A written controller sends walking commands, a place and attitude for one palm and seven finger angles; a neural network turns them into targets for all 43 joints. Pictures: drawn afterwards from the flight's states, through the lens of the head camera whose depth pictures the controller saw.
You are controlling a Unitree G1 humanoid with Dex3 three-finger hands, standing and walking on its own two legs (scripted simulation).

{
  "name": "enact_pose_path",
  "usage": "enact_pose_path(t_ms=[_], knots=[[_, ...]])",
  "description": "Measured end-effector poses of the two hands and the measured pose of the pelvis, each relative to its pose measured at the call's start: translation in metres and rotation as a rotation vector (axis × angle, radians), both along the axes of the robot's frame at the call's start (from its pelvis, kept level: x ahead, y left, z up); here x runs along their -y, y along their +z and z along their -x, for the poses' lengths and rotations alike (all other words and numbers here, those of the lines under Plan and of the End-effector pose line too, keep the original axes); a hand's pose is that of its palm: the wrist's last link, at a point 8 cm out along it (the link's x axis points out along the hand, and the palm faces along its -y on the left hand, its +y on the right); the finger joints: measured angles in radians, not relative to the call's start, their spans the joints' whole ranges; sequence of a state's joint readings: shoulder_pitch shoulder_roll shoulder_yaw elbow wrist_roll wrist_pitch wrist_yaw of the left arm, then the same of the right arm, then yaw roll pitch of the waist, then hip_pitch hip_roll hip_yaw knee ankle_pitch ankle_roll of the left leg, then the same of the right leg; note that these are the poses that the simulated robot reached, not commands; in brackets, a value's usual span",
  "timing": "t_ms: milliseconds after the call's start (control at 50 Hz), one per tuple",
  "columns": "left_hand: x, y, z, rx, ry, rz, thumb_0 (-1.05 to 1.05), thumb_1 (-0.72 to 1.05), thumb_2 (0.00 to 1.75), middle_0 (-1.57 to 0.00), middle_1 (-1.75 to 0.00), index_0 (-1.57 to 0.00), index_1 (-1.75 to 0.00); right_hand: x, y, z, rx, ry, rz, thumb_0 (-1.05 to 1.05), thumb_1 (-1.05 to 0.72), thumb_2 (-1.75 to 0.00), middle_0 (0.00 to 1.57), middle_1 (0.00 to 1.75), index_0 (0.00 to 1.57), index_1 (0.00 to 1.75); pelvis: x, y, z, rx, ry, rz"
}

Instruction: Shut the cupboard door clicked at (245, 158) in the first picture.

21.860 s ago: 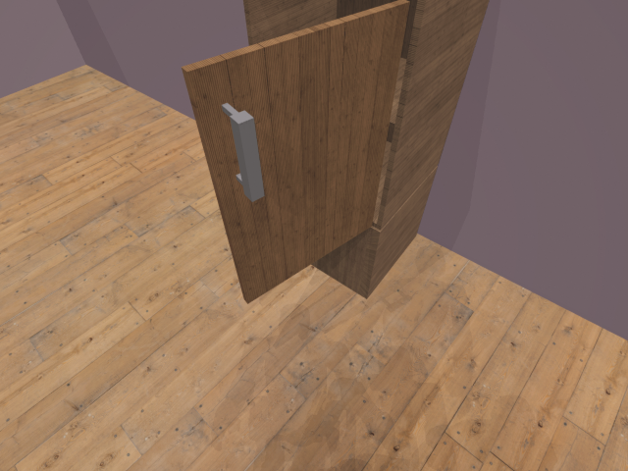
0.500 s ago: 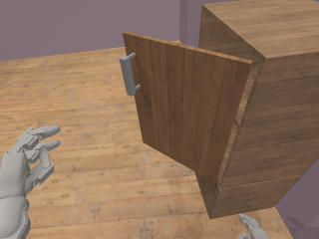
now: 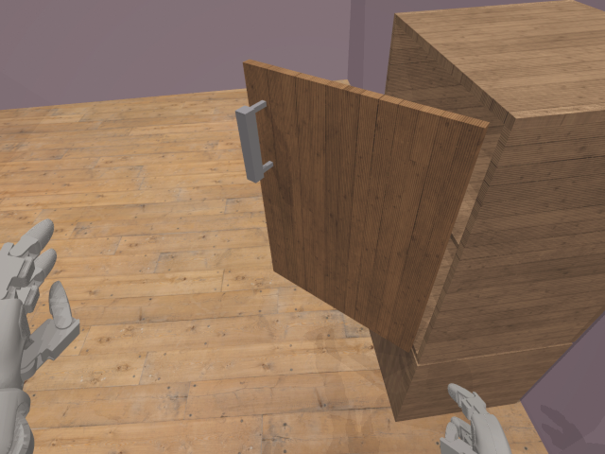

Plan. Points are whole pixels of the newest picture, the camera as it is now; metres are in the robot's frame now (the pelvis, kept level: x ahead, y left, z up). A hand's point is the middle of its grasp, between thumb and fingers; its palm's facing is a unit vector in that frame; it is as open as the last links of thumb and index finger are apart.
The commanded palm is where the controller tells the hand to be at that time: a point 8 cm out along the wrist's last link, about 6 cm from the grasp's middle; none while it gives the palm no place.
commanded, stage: step back with the hand held close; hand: left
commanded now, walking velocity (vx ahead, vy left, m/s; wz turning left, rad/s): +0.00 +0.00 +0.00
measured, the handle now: (258, 141) +0.63 +0.17 +0.11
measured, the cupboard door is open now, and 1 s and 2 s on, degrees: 45 45 45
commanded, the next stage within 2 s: stop stepping back and stand still in 1.44 s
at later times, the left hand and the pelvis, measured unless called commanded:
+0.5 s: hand (53, 335) +0.18 +0.28 +0.15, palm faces +0.34 -0.78 -0.52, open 7.4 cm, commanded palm +0.12 +0.32 +0.17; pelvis -0.03 +0.02 -0.01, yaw -2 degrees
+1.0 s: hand out of the picture +0.10 +0.29 +0.16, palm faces +0.46 -0.77 -0.44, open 7.4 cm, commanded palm +0.04 +0.33 +0.17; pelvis -0.10 +0.03 -0.02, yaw +1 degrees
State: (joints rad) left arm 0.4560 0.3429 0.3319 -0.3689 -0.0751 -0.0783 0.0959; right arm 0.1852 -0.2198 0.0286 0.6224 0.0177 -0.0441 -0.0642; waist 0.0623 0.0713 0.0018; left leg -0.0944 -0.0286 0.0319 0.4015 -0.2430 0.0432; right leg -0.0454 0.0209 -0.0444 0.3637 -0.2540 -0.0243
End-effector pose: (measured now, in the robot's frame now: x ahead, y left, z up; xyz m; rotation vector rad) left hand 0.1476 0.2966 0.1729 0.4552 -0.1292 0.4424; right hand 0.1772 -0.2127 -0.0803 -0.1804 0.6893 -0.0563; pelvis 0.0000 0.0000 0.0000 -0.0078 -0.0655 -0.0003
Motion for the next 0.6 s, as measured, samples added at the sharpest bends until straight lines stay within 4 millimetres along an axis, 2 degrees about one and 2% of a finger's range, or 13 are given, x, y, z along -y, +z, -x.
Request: enact_pose_path(t_ms=[180,380,480,600], knots=[[-0.006,0.004,-0.004,-0.011,0.001,-0.048,0.02,0.89,0.90,-0.21,-0.30,-0.21,-0.30,0.008,-0.009,0.011,-0.063,-0.031,0.007,0.01,-0.90,-0.90,0.20,0.30,0.20,0.30,-0.001,-0.001,0.001,-0.040,0.000,0.011],[-0.010,-0.001,-0.008,-0.071,-0.084,-0.107,0.02,0.88,0.90,-0.21,-0.30,-0.21,-0.30,0.025,-0.009,0.032,-0.113,-0.152,0.059,0.01,-0.90,-0.90,0.20,0.30,0.20,0.30,-0.015,-0.005,0.012,-0.090,-0.021,0.004],[-0.017,0.004,0.004,-0.048,-0.107,-0.138,0.02,0.88,0.90,-0.21,-0.30,-0.21,-0.30,0.022,-0.003,0.046,-0.094,-0.173,0.069,0.01,-0.91,-0.90,0.20,0.30,0.20,0.30,-0.021,-0.007,0.027,-0.090,-0.029,0.003],[-0.026,0.003,0.029,0.001,-0.096,-0.140,0.01,0.88,0.90,-0.21,-0.30,-0.21,-0.30,0.013,0.001,0.069,-0.077,-0.161,0.082,0.01,-0.90,-0.90,0.20,0.30,0.20,0.30,-0.026,-0.010,0.047,-0.088,-0.024,0.013]])
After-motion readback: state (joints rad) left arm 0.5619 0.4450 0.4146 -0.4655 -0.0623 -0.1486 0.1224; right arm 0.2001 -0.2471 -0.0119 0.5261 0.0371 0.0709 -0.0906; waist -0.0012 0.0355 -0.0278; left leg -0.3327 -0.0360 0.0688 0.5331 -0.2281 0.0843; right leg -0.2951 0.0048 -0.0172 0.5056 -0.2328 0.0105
